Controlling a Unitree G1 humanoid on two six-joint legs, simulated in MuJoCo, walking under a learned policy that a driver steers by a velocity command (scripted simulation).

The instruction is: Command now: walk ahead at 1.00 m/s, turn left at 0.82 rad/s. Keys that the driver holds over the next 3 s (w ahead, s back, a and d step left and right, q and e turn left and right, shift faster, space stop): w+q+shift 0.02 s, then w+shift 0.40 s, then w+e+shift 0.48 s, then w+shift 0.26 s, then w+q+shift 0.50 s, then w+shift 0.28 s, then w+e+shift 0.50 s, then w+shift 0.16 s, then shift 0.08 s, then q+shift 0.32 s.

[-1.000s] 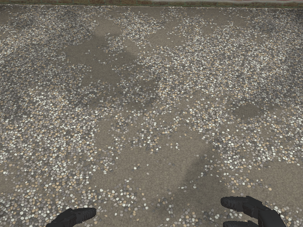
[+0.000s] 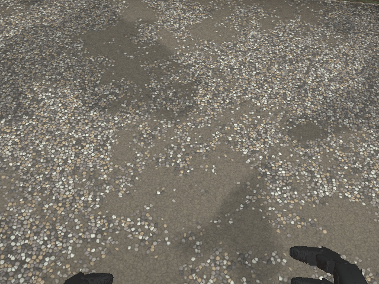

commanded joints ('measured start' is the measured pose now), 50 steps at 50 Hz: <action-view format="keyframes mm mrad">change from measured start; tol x8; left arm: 1 -101 70 28 -117 -4 -17 6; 50 -157 50 7 -131 -58 -29 -47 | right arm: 1 -45 -118 -34 -83 10 -18 -1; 50 -104 -43 7 -132 -34 -77 -8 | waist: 1 -23 67 -182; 29 -71 102 -188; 40 -79 -17 -159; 45 -74 111 -175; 50 -36 -24 -187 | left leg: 1 -49 -15 53 -61 342 83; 17 -189 -28 -125 -255 42 99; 29 -100 21 -55 -323 -48 28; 33 -87 41 6 -292 -31 2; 42 205 70 150 -115 155 -23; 46 191 128 137 -135 91 8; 50 166 63 227 -68 197 -15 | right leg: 1 151 -85 23 -80 353 110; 12 164 -95 -8 -50 143 91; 30 175 -68 63 -65 141 46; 40 -158 -51 234 -147 23 24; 45 -201 -10 222 -19 140 26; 50 -115 -23 311 -105 201 8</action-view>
